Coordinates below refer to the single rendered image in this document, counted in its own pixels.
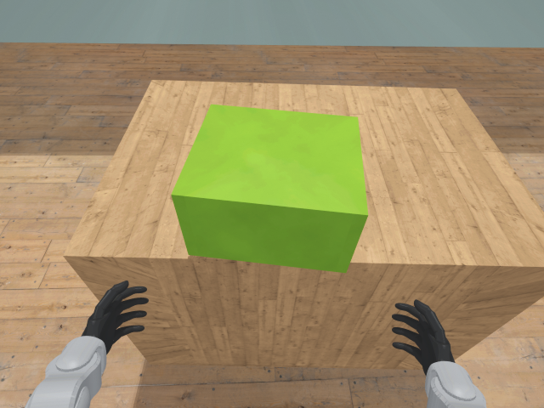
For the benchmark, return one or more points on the robot left hand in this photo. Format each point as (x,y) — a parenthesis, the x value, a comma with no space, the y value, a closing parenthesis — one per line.
(107,317)

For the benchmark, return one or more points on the pedestal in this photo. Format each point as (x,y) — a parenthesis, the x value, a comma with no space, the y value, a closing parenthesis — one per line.
(449,223)

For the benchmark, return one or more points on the left robot forearm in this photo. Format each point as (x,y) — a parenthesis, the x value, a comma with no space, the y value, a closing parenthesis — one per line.
(73,378)

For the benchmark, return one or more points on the right robot forearm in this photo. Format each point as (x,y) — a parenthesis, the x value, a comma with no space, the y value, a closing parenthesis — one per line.
(448,385)

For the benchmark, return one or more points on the carton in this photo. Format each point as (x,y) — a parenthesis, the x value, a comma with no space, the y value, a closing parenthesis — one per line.
(273,187)

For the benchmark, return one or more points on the robot right hand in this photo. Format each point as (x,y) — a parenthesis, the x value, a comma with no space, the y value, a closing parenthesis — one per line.
(432,344)

